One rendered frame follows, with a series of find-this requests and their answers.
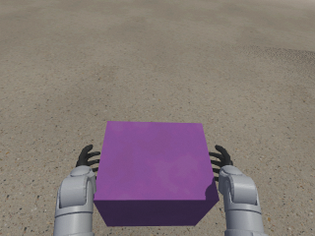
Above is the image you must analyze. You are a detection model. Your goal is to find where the right robot forearm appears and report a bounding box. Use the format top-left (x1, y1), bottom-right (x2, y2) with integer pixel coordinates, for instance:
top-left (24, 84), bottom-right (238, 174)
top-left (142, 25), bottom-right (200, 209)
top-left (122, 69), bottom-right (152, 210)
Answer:
top-left (218, 165), bottom-right (269, 236)

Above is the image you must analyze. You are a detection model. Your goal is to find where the robot left hand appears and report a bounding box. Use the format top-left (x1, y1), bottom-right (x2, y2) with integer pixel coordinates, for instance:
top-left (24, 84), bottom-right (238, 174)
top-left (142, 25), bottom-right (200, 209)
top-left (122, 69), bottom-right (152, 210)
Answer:
top-left (76, 145), bottom-right (100, 179)

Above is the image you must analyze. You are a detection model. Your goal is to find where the robot right hand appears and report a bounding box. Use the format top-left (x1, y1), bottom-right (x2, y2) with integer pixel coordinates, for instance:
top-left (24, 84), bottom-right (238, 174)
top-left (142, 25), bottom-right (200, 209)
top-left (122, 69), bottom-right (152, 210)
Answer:
top-left (209, 145), bottom-right (233, 182)

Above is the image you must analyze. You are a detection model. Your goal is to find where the carton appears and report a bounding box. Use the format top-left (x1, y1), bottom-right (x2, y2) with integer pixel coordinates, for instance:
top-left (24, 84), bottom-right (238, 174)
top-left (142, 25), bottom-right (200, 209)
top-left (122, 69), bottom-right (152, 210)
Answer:
top-left (94, 121), bottom-right (220, 227)

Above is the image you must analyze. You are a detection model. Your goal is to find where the left robot forearm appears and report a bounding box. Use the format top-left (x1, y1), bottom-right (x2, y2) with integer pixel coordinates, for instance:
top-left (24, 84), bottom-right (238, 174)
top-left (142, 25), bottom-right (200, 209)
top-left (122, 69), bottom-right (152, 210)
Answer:
top-left (53, 165), bottom-right (96, 236)

